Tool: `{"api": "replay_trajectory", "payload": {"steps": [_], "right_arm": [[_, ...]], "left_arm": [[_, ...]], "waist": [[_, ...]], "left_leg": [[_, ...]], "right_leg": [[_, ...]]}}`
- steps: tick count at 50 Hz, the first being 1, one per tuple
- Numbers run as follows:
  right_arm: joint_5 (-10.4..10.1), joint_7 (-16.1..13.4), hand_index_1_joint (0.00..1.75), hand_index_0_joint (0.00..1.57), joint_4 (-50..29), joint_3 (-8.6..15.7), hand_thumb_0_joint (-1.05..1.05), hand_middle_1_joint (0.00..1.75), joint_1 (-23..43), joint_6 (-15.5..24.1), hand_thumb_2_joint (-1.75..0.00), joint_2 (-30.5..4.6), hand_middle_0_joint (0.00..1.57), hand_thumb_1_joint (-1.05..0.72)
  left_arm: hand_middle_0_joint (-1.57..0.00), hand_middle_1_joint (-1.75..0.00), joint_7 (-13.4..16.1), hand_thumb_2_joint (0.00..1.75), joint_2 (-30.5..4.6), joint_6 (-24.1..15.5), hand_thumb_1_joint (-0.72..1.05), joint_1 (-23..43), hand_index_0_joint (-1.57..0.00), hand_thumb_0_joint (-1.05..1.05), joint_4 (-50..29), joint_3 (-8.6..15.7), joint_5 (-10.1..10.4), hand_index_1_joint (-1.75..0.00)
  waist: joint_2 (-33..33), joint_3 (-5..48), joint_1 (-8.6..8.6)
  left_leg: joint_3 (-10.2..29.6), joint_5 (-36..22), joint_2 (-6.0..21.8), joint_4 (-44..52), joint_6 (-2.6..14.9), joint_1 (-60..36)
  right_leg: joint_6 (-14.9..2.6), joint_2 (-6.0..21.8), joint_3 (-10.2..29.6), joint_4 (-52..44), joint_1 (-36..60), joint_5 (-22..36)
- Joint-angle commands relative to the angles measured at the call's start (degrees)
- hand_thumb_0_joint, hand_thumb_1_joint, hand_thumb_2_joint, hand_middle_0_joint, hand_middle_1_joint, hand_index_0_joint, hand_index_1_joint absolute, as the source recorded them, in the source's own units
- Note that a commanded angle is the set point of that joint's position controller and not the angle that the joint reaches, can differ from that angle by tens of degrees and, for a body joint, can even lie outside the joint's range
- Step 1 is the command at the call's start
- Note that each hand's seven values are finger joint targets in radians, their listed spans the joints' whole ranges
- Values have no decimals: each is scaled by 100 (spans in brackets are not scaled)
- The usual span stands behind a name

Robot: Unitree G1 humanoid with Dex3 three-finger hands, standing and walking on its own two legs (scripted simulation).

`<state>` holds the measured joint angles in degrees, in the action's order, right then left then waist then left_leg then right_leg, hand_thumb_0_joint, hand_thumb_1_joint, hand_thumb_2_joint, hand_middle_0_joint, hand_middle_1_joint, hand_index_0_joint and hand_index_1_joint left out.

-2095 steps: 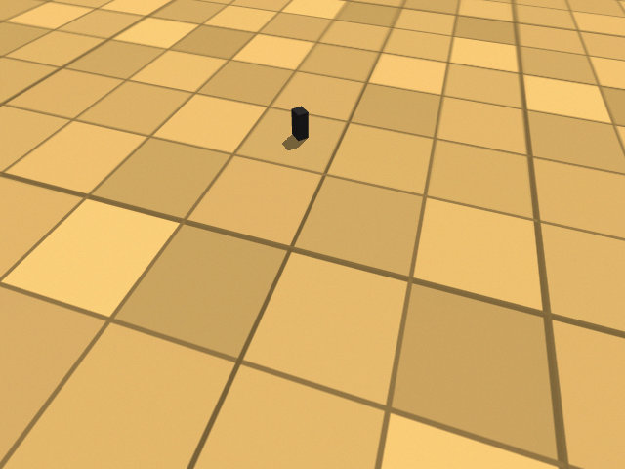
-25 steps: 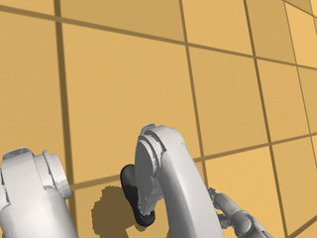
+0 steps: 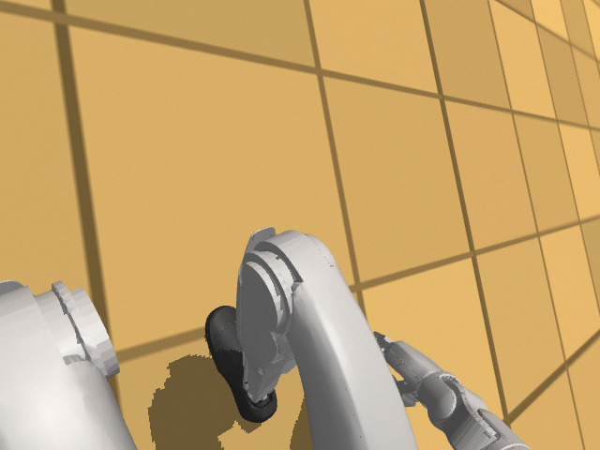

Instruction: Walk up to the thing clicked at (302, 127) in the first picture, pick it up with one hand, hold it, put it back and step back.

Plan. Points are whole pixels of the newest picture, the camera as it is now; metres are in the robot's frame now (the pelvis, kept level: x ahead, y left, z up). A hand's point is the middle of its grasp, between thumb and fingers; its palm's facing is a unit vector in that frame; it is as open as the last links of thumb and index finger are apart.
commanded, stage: lower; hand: left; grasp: from the side
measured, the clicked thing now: out of the picture +0.46 +0.36 -0.20
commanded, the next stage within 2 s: loosen in 0.12 s
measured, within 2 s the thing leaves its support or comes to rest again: rests again in 0.16 s
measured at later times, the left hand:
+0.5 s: hand out of the picture +0.45 +0.38 -0.17, palm faces +0.58 -0.82 +0.00, open 11.6 cm
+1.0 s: hand out of the picture +0.45 +0.38 -0.17, palm faces +0.59 -0.81 +0.00, open 17.0 cm
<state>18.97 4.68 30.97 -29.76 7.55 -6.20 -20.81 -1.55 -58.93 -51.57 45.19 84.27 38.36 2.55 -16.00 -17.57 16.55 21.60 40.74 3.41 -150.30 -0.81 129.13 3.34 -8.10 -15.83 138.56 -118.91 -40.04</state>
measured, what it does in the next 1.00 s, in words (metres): stands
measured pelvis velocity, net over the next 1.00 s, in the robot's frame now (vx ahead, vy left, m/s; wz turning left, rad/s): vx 0.00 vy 0.00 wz -0.02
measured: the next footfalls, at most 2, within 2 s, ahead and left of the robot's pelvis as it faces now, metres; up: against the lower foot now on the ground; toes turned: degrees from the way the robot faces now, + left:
none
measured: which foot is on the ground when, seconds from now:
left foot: down 0.00-1.00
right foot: down 0.00-1.00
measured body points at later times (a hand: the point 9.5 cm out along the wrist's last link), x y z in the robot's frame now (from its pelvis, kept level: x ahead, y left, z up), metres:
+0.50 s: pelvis +0.00 +0.00 +0.00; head +0.24 +0.20 +0.32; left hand +0.42 +0.42 -0.16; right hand +0.17 -0.24 -0.04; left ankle +0.08 +0.13 -0.26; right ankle +0.12 -0.11 -0.26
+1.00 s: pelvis +0.00 +0.00 +0.00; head +0.24 +0.20 +0.32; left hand +0.42 +0.42 -0.17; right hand +0.16 -0.24 -0.04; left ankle +0.08 +0.13 -0.26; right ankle +0.12 -0.11 -0.26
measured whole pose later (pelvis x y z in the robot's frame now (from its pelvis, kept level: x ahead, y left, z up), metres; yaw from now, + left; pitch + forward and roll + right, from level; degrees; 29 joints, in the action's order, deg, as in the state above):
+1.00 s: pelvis +0.00 +0.00 +0.00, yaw -1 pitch +15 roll -18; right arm 19.2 4.2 28.9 -32.3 9.7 -7.6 -20.7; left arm -0.2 -60.1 -54.5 46.2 86.6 37.2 4.8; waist -17.1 -17.6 16.4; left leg 22.5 41.2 4.0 -150.8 0.1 128.4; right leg 4.0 -8.8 -16.4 137.7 -117.8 -39.6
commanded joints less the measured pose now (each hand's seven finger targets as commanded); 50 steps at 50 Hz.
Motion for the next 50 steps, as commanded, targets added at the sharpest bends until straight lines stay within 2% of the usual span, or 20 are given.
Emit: {"api": "replay_trajectory", "payload": {"steps": [1, 4, 7, 9, 12, 15, 18, 19, 21, 23, 25, 26, 28, 32, 39, 43, 44, 45, 47, 50], "right_arm": [[59, -94, 30, 20, -1, 585, 0, 30, -409, -71, -89, -2116, 20, -88], [67, -98, 30, 20, -25, 559, 0, 30, -339, -54, -89, -2149, 20, -89], [93, -127, 30, 20, -1, 527, 0, 30, -281, -70, -89, -2105, 20, -88], [98, -141, 30, 20, -2, 503, 0, 30, -226, -75, -89, -2051, 20, -88], [93, -138, 30, 20, -44, 494, 0, 30, -156, -77, -89, -2101, 20, -89], [97, -129, 30, 20, -49, 486, 0, 30, -206, -73, -88, -2144, 20, -89], [99, -127, 30, 20, -77, 463, 0, 30, -147, -89, -88, -2136, 20, -90], [97, -135, 30, 20, -67, 460, 0, 30, -113, -99, -88, -2114, 20, -90], [117, -146, 30, 20, -77, 447, 0, 30, -104, -110, -89, -2095, 20, -89], [122, -152, 30, 20, -78, 450, 0, 30, -85, -118, -89, -2082, 20, -89], [88, -155, 30, 20, -114, 459, 0, 30, -112, -144, -89, -2101, 20, -89], [69, -159, 30, 20, -111, 472, 0, 30, -90, -138, -89, -2081, 20, -89], [59, -149, 30, 20, -136, 459, 0, 30, -148, -147, -89, -2090, 20, -89], [31, -133, 30, 20, -226, 455, 0, 30, -67, -162, -89, -2075, 20, -89], [23, -141, 30, 20, -248, 427, 0, 30, -99, -176, -89, -2080, 20, -88], [53, -145, 30, 20, -213, 417, 0, 30, -112, -192, -89, -2071, 20, -88], [65, -147, 30, 20, -210, 428, 0, 30, -124, -203, -89, -2070, 20, -87], [73, -150, 30, 20, -205, 415, 0, 30, -128, -206, -89, -2060, 20, -88], [81, -136, 30, 20, -191, 420, 0, 30, -105, -210, -89, -2073, 20, -87], [86, -143, 30, 20, -200, 433, 0, 30, -137, -246, -89, -2114, 20, -87]], "left_arm": [[-109, -127, 63, 109, -1681, -662, 7, 1490, -113, 0, -1262, 160, 246, -124], [-111, -127, 99, 108, -1592, -708, 8, 1458, -115, 0, -1165, 134, 295, -125], [-111, -128, 61, 109, -1598, -733, 11, 1442, -116, 0, -1132, -51, 187, -125], [-110, -127, 37, 110, -1607, -730, 13, 1331, -114, 0, -1097, -113, 141, -124], [-112, -121, 54, 100, -1601, -755, 8, 1318, -117, 0, -1061, -106, 196, -117], [-94, -97, 100, 76, -1562, -807, -6, 1385, -99, 0, -1117, 77, 400, -93], [-84, -83, 114, 53, -1696, -830, -17, 1325, -89, 0, -1074, 110, 342, -78], [-81, -79, 101, 49, -1625, -828, -20, 1344, -86, 0, -1042, 12, 310, -74], [-66, -67, 95, 43, -1662, -844, -35, 1362, -70, 0, -1119, -14, 268, -63], [-54, -53, 78, 31, -1673, -802, -41, 1282, -58, 0, -1036, -48, 212, -49], [-47, -45, 46, 24, -1439, -710, -45, 1244, -51, 0, -742, -154, 251, -42], [-44, -43, 23, 21, -1333, -671, -48, 1209, -48, 0, -687, -189, 288, -39], [-42, -41, 13, 20, -1218, -631, -51, 1306, -46, 0, -590, -221, 348, -37], [-32, -31, -24, 12, -1230, -633, -54, 1281, -36, 0, -489, -287, 315, -27], [-19, -19, 20, 4, -1446, -697, -61, 1240, -23, 0, -544, -78, 378, -15], [-16, -15, 41, 2, -1454, -719, -61, 1267, -20, 0, -622, -131, 314, -11], [-14, -18, 73, 8, -1454, -699, -60, 1241, -18, 0, -589, -125, 271, -15], [-13, -12, 98, 0, -1489, -691, -61, 1257, -17, 0, -638, -158, 226, -8], [-10, -15, 148, 6, -1478, -697, -57, 1302, -14, 0, -670, -165, 210, -11], [-9, -14, 180, 6, -1769, -730, -55, 1372, -13, 0, -921, -14, 190, -10]], "waist": [[3917, 3703, 528], [3864, 3690, 562], [3915, 3580, 595], [3838, 3542, 533], [3875, 3498, 547], [3847, 3654, 544], [3950, 3604, 503], [3926, 3514, 532], [3928, 3542, 546], [3992, 3498, 523], [3739, 3269, 623], [3618, 3203, 584], [3446, 3233, 671], [3293, 3172, 620], [3400, 3288, 526], [3613, 3276, 534], [3599, 3324, 528], [3621, 3346, 523], [3658, 3315, 566], [3793, 3425, 510]], "left_leg": [[-416, -1208, 479, 1685, -42, -2894], [-342, -1255, 495, 1694, -53, -2986], [-365, -1292, 484, 1662, -51, -2915], [-396, -1377, 488, 1613, -34, -2865], [-366, -1337, 494, 1616, -35, -2862], [-328, -1466, 505, 1617, -44, -3016], [-292, -1453, 518, 1682, -73, -3073], [-314, -1420, 516, 1661, -65, -2980], [-351, -1372, 509, 1636, -54, -2916], [-360, -1380, 517, 1655, -61, -2961], [-355, -1118, 499, 1670, -29, -2672], [-375, -1037, 491, 1671, -15, -2577], [-340, -979, 475, 1669, 12, -2522], [-296, -807, 475, 1713, 19, -2441], [-355, -914, 486, 1671, 26, -2478], [-360, -1067, 508, 1697, -6, -2621], [-356, -1137, 514, 1689, -13, -2664], [-354, -1196, 522, 1682, -10, -2693], [-332, -1225, 524, 1677, -11, -2726], [-335, -1222, 525, 1708, -29, -2811]], "right_leg": [[-351, -80, -405, -1041, 1638, 1476], [-342, -88, -465, -1009, 1586, 1503], [-345, -92, -446, -1011, 1623, 1567], [-340, -99, -416, -1031, 1654, 1648], [-355, -115, -441, -1011, 1592, 1595], [-335, -125, -475, -1025, 1711, 1694], [-349, -123, -497, -989, 1661, 1641], [-353, -123, -481, -986, 1631, 1635], [-350, -130, -462, -1015, 1705, 1637], [-359, -137, -462, -1019, 1646, 1626], [-358, -133, -486, -1071, 1569, 1486], [-365, -134, -449, -1106, 1523, 1440], [-339, -146, -498, -1158, 1562, 1437], [-353, -145, -534, -1110, 1429, 1252], [-356, -167, -484, -1130, 1597, 1340], [-371, -161, -477, -1101, 1621, 1442], [-370, -160, -488, -1096, 1627, 1484], [-371, -160, -475, -1089, 1634, 1521], [-366, -147, -487, -1066, 1565, 1540], [-372, -141, -494, -1056, 1631, 1506]]}}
